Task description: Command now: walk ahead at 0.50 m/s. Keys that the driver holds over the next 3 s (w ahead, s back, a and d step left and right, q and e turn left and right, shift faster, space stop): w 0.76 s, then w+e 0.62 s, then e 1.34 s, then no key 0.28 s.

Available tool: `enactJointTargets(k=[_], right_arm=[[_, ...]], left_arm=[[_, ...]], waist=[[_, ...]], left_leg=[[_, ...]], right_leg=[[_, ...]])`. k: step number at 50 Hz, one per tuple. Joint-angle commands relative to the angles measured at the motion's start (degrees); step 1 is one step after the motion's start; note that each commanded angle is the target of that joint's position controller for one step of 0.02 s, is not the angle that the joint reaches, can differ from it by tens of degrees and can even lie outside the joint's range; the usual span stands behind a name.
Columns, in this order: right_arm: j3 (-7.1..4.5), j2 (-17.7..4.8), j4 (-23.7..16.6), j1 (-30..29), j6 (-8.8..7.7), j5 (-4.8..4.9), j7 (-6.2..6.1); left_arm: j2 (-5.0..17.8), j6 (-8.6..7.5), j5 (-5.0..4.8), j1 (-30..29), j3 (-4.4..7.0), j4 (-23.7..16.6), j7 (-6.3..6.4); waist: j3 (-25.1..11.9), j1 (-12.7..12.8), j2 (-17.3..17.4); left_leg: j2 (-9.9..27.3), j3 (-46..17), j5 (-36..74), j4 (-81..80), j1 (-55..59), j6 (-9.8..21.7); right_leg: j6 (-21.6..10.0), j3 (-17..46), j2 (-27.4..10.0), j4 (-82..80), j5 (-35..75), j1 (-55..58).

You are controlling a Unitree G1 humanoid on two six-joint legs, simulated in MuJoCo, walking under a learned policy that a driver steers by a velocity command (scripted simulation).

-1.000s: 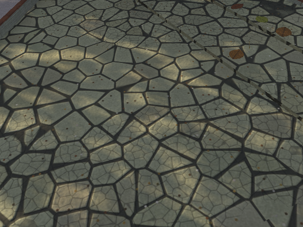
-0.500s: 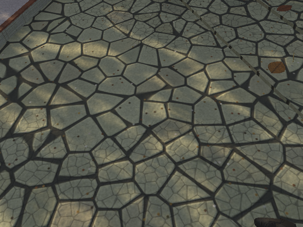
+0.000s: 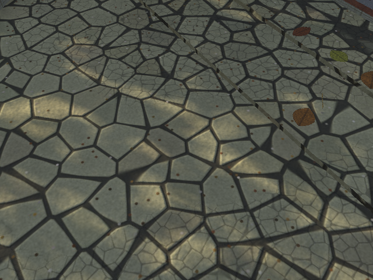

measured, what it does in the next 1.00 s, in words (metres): walks ahead: right foot, then left foot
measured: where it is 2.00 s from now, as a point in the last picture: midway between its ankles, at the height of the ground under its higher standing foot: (204, 154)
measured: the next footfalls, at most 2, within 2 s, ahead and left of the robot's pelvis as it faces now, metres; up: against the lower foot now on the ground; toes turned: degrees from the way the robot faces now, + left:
right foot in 0.12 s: +0.27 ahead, -0.13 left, +0.00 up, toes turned -3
left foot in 0.68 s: +0.57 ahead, +0.11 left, +0.00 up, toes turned +3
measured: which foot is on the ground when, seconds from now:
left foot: down 0.00-0.14, up 0.16-0.66, down 0.68-1.00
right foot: up 0.00-0.10, down 0.12-0.68, up 0.70-1.00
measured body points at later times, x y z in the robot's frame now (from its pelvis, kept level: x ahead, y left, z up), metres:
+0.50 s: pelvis +0.28 -0.05 +0.01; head +0.30 -0.06 +0.46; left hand +0.28 +0.23 -0.12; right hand +0.45 -0.30 -0.11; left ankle +0.47 +0.14 -0.68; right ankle +0.23 -0.13 -0.74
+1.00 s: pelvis +0.57 +0.02 +0.01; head +0.58 +0.03 +0.46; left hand +0.71 +0.28 -0.12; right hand +0.57 -0.25 -0.13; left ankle +0.53 +0.11 -0.74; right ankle +0.69 -0.17 -0.66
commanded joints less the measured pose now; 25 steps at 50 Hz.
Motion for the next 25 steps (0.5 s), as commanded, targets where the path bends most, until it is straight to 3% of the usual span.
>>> enactJointTargets(k=[1,3,4,5,6,7,8,9,10,11,13,14,16,20,25], right_arm=[[-1.86,-9.22,-1.10,2.61,0.08,0.55,-0.51],[-2.20,-9.96,-0.99,2.24,0.84,0.40,-0.77],[-2.36,-10.59,-1.36,1.00,1.15,0.29,-0.85],[-2.18,-10.32,-1.77,-0.36,1.53,0.12,-0.87],[-1.45,-8.75,-2.80,-0.82,1.66,-0.50,-0.91],[0.43,-2.46,-3.21,6.50,0.71,-0.57,-0.45],[0.64,-2.95,-2.38,6.44,-0.60,-0.03,0.15],[-0.77,-8.22,-3.74,1.56,-1.41,1.51,0.49],[-0.85,-8.90,-5.19,-3.23,-1.65,1.95,0.33],[-1.06,-8.26,-5.61,-5.32,-1.35,1.26,-0.05],[-1.42,-6.35,-4.82,-2.83,0.44,0.34,-0.70],[-1.28,-5.08,-4.48,-1.97,1.06,0.19,-0.84],[-1.45,-4.92,-5.24,-3.85,1.58,-0.15,-1.10],[-1.68,-4.81,-7.91,-11.63,1.28,-0.68,-0.95],[-0.84,-3.40,-10.73,-20.67,0.70,-0.11,-0.06]], left_arm=[[3.53,-0.64,-0.32,-5.56,0.34,-5.02,-1.01],[5.20,-0.89,-0.28,-4.70,0.87,-5.55,-1.60],[6.55,-1.02,-0.21,-1.69,1.50,-4.99,-1.70],[8.38,-1.04,-0.10,5.38,2.62,-2.97,-1.59],[11.63,-0.94,0.34,16.21,3.95,-0.04,-1.22],[17.07,-0.64,1.46,23.91,5.30,1.53,-1.08],[13.87,-0.36,0.76,25.25,4.20,1.92,-1.36],[10.97,-0.44,0.23,20.42,3.15,1.26,-1.32],[9.02,-0.41,0.35,14.91,2.44,-0.28,-1.19],[7.49,-0.55,0.93,10.83,1.92,-0.78,-1.42],[5.70,-1.05,1.50,7.89,1.39,-0.75,-1.83],[6.01,-1.29,1.37,8.51,1.48,-0.32,-1.87],[7.58,-1.55,1.34,10.68,1.87,0.81,-1.35],[8.71,-0.96,0.96,14.97,2.14,2.55,0.03],[9.39,-0.44,0.26,19.82,2.29,4.84,0.59]], waist=[[3.15,0.62,5.52],[2.05,2.32,6.01],[-0.03,4.38,6.90],[-4.35,8.26,6.85],[-11.72,12.24,4.65],[-21.02,10.74,-7.36],[-25.69,11.11,-11.55],[-16.92,10.56,-8.07],[-9.87,9.17,-3.65],[-5.05,7.08,0.09],[-3.11,3.40,-1.70],[-2.92,2.93,-1.84],[-1.64,2.75,-1.36],[-0.06,4.68,-0.49],[2.23,7.88,-0.92]], left_leg=[[17.41,-7.10,23.16,-1.91,-0.57,8.03],[19.14,-7.57,28.11,1.62,3.99,6.79],[18.83,-6.96,36.06,5.38,4.61,6.01],[16.63,-5.12,43.47,13.60,3.40,4.83],[13.36,-2.77,38.35,27.42,-4.66,3.04],[4.46,0.02,14.05,51.55,-27.92,-1.05],[1.27,-7.52,-17.44,61.53,-37.59,-1.08],[4.92,-9.41,-15.86,65.87,-43.51,0.00],[8.05,-7.58,-10.66,64.21,-43.94,0.61],[10.42,-6.65,-6.20,60.01,-41.55,0.45],[12.99,-7.12,-1.99,54.24,-34.02,0.14],[13.16,-6.65,-0.94,52.68,-32.72,-0.27],[13.57,-6.31,3.43,48.51,-35.01,-1.27],[13.35,-5.97,15.23,35.77,-40.72,-2.87],[10.77,-3.66,21.81,22.70,-39.13,-3.02]], right_leg=[[-1.56,-1.04,2.06,-4.69,-0.09,2.44],[-3.19,-1.15,2.96,-6.22,-5.03,3.89],[-4.08,-2.36,4.52,-6.65,-6.91,8.85],[-5.42,-3.98,6.40,-7.49,-6.48,18.54],[-7.94,-0.12,2.82,-4.96,-2.70,34.93],[-16.94,24.38,-11.97,-7.07,-10.31,58.58],[-19.38,41.97,-16.36,-16.92,-16.81,63.16],[-16.39,36.14,-14.86,-18.43,-21.83,56.38],[-14.45,27.95,-12.79,-19.93,-19.85,46.58],[-13.43,21.82,-10.52,-22.14,-15.64,37.05],[-11.91,14.99,-7.09,-25.84,-11.91,27.66],[-12.31,12.98,-6.44,-27.20,-10.31,25.96],[-12.99,9.93,-5.92,-29.02,-7.09,25.70],[-11.70,6.16,-5.06,-29.90,-3.87,30.11],[-10.19,2.93,-4.54,-29.42,-5.08,33.98]])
